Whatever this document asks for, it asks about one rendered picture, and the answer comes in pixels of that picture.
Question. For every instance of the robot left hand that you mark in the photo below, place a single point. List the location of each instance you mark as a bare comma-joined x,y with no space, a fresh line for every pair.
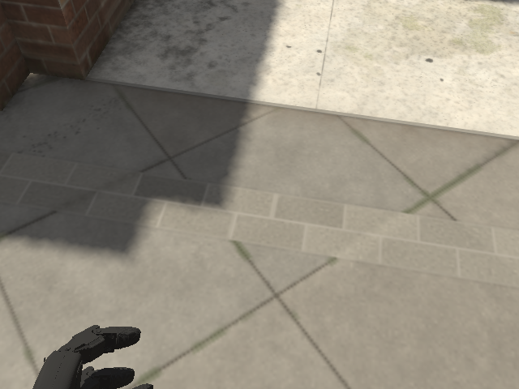
63,368

